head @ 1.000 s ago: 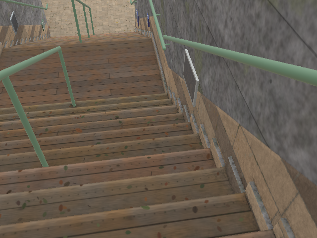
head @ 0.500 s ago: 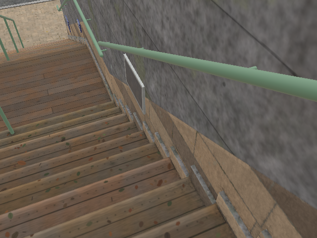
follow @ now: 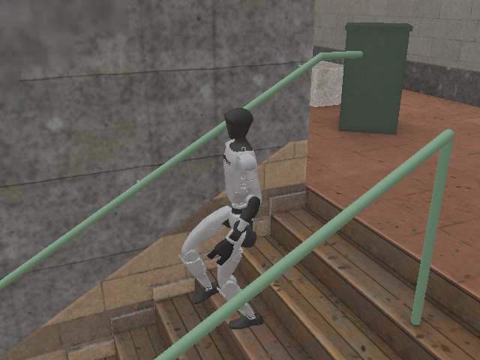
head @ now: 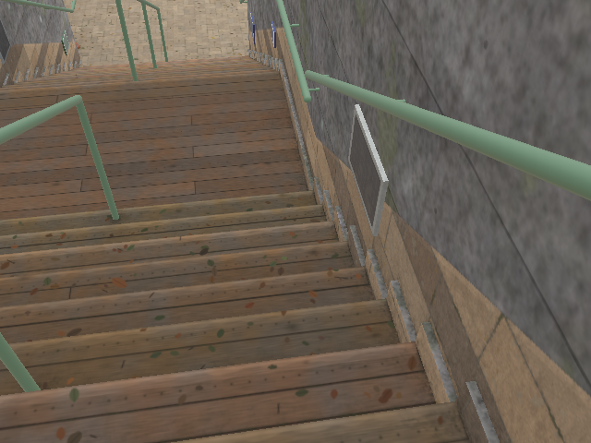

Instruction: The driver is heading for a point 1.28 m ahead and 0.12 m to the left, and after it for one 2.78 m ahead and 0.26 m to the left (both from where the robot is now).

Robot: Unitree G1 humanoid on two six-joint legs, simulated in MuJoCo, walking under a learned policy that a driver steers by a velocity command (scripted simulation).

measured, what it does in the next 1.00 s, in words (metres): goes down, turning left: right foot 0.16 m lower, then left foot 0.17 m lower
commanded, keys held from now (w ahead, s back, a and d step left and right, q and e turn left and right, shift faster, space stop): w+q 0.44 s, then w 0.40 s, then w+e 0.16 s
